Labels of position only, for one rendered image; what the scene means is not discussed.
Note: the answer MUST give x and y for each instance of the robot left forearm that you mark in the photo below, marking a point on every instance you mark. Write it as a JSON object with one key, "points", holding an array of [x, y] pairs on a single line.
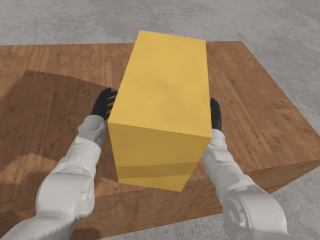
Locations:
{"points": [[84, 152]]}

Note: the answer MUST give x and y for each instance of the robot right forearm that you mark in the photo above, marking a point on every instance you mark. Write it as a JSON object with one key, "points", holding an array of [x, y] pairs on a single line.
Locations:
{"points": [[224, 172]]}

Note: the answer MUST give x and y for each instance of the pedestal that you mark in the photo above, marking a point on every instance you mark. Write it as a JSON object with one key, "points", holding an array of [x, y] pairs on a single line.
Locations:
{"points": [[47, 90]]}

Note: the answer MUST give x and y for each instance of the robot left upper arm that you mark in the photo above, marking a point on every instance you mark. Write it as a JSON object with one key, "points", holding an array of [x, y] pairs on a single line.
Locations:
{"points": [[63, 201]]}

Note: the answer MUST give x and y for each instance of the robot right upper arm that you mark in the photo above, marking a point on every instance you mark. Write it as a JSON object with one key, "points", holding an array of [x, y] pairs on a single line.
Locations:
{"points": [[255, 217]]}

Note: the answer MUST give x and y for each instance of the carton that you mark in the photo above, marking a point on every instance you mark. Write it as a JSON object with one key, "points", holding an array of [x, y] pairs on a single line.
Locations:
{"points": [[160, 123]]}

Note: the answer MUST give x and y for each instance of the robot right hand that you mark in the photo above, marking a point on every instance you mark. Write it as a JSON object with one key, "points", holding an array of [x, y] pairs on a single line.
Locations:
{"points": [[216, 121]]}

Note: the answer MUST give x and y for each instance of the robot left hand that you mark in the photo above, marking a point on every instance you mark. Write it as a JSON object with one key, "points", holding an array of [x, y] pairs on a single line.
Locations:
{"points": [[100, 107]]}

